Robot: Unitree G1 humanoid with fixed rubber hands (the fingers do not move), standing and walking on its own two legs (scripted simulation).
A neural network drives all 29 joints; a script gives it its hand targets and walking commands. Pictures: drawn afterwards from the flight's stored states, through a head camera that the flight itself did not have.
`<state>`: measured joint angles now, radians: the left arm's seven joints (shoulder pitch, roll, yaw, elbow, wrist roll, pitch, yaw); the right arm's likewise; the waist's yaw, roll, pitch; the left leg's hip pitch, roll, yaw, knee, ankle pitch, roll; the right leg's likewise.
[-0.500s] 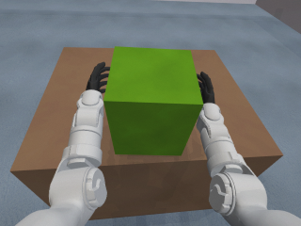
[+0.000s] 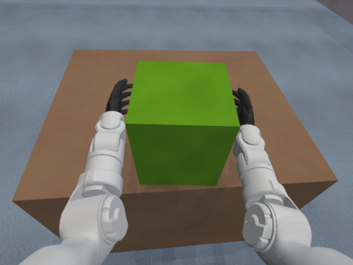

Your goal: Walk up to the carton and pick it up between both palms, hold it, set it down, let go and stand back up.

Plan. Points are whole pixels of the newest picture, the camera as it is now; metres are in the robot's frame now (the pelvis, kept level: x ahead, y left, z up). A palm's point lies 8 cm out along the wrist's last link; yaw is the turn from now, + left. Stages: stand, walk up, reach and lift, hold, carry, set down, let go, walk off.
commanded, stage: set down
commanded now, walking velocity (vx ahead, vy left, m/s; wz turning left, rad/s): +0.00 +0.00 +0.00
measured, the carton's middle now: (179, 127) +0.42 -0.01 +0.06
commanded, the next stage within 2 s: none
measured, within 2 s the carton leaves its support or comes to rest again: rests again in 0.80 s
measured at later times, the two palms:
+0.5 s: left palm (118, 118) +0.42 +0.14 +0.10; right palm (242, 128) +0.40 -0.16 +0.09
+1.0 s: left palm (120, 123) +0.42 +0.14 +0.08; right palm (241, 134) +0.39 -0.16 +0.08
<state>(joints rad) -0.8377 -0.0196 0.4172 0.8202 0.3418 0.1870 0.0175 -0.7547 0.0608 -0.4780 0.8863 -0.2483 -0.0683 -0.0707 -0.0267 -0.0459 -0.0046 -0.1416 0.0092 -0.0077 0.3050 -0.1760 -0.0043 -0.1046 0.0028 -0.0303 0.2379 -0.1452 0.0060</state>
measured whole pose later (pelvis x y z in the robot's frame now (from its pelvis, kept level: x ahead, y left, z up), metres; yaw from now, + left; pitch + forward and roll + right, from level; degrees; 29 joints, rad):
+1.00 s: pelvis +0.00 +0.00 +0.00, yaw +0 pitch +5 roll -1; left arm -0.82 -0.05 0.48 0.92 0.37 0.03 0.01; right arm -0.71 0.10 -0.60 0.87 -0.40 -0.17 -0.04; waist -0.01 -0.03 -0.02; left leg -0.23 0.01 0.00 0.30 -0.16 0.00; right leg -0.19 0.00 -0.03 0.24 -0.14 0.01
